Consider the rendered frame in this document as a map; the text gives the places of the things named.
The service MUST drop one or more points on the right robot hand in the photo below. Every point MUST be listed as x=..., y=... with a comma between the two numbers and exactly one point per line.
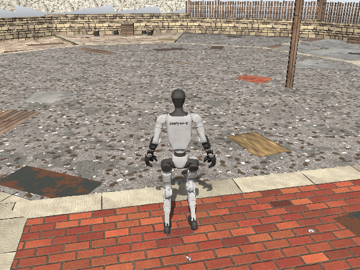
x=210, y=159

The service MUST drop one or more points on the robot right foot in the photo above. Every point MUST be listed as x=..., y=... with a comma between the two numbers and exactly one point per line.
x=192, y=223

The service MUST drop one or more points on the right robot thigh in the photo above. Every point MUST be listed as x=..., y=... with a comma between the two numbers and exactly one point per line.
x=193, y=165

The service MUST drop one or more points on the left robot hand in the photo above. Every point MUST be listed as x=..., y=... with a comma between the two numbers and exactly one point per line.
x=147, y=159

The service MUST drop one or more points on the robot left upper arm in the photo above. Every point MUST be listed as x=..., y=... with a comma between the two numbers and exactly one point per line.
x=161, y=119

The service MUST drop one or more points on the robot right upper arm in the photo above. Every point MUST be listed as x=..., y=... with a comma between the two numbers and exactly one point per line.
x=196, y=118

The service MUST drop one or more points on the right robot forearm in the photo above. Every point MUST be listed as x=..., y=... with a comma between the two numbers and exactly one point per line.
x=207, y=147

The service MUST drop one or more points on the left robot forearm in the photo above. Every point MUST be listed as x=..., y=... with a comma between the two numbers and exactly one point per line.
x=151, y=149

